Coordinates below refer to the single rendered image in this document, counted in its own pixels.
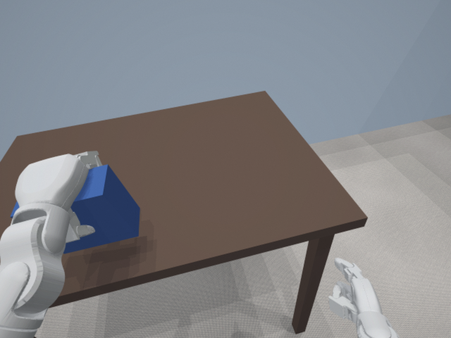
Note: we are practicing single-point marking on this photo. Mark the sponge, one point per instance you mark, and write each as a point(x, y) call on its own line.
point(106, 205)

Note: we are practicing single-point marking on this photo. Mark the left robot hand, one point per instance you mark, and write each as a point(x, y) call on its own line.
point(58, 181)

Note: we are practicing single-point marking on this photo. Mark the right robot hand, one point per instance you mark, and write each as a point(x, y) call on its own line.
point(349, 301)

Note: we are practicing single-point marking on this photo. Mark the table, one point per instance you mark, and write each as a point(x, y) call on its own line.
point(215, 181)

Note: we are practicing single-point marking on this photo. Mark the robot left forearm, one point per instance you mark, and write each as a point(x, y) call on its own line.
point(31, 272)

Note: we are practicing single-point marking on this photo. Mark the robot right forearm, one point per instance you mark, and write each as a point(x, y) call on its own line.
point(371, 324)

